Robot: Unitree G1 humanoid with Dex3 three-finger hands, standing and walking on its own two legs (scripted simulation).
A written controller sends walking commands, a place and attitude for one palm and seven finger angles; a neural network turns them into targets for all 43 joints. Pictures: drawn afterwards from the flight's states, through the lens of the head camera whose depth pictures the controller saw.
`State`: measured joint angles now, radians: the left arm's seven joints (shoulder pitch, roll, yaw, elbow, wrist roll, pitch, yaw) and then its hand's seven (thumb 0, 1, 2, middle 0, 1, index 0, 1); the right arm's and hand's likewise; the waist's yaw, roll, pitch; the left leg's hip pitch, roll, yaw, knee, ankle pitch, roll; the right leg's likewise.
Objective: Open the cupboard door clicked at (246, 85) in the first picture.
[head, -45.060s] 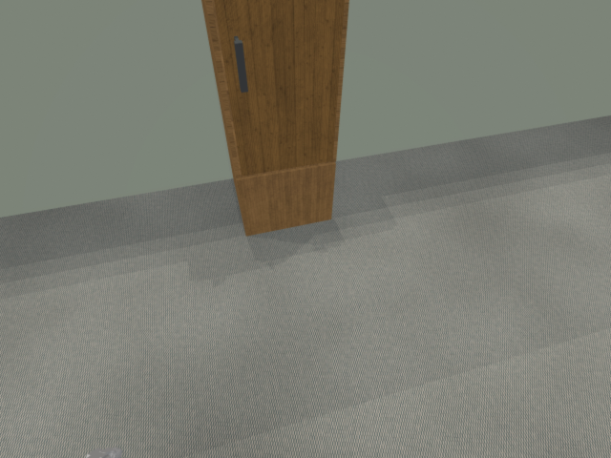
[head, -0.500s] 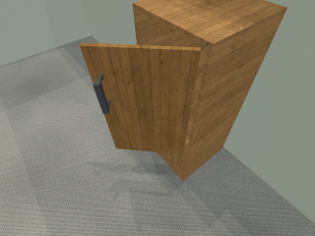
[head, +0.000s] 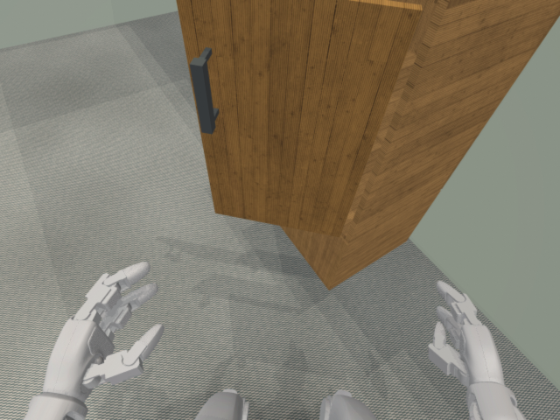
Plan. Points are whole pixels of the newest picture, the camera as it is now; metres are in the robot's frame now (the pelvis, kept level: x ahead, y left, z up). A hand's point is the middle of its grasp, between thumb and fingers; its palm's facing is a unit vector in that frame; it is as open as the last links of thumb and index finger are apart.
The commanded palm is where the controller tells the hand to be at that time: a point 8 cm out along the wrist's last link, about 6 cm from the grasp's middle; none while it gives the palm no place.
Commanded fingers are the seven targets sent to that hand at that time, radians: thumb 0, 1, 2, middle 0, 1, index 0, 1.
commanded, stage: raise the hand with hooked fingers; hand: left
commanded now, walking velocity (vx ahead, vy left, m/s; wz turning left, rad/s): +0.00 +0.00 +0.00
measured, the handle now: (207, 92) +0.61 +0.21 +0.10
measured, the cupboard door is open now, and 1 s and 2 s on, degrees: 46 46 46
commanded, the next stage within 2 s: move the hooked fingers beside the handle in 1.58 s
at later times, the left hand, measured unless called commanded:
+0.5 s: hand (105, 289) +0.25 +0.25 +0.07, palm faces -0.08 -0.99 -0.06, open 12.1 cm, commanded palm +0.22 +0.30 +0.08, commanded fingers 0.00 -0.31 0.38 -0.29 -1.08 -0.29 -1.08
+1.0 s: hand (74, 230) +0.30 +0.29 +0.11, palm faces -0.05 -1.00 -0.06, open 13.9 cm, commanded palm +0.28 +0.34 +0.12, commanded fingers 0.00 -0.50 0.30 -0.30 -1.20 -0.30 -1.20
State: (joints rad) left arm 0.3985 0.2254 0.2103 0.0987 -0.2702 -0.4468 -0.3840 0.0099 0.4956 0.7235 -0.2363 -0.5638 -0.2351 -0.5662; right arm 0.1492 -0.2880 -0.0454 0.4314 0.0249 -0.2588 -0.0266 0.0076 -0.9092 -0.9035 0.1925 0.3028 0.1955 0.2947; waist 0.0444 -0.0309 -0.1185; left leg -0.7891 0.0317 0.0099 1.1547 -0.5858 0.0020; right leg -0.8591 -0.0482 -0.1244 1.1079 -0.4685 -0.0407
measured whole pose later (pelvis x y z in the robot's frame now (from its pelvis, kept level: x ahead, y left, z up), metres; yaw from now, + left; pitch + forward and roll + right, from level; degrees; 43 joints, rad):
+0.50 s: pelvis +0.00 +0.03 +0.02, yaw -1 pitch +12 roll -2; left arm 0.23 0.33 0.30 0.15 -0.32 -0.32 -0.42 0.00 -0.09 0.47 -0.28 -0.94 -0.27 -0.94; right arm 0.31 -0.30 0.02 0.55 0.04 -0.26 -0.06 0.01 -0.90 -0.90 0.20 0.30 0.20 0.30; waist -0.02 0.01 -0.09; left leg -0.71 0.01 0.03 1.03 -0.52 0.04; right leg -0.77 -0.05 -0.10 0.95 -0.38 0.00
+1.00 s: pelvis +0.02 +0.03 +0.04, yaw +0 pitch +10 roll -3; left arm 0.00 0.43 0.41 0.35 -0.34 -0.23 -0.55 -0.01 -0.49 0.30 -0.30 -1.19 -0.30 -1.20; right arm 0.27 -0.27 0.07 0.54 0.03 -0.22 -0.06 0.01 -0.90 -0.90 0.20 0.30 0.20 0.30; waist 0.00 0.03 -0.08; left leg -0.60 0.02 0.02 0.92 -0.50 0.04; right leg -0.65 -0.04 -0.11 0.84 -0.36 0.00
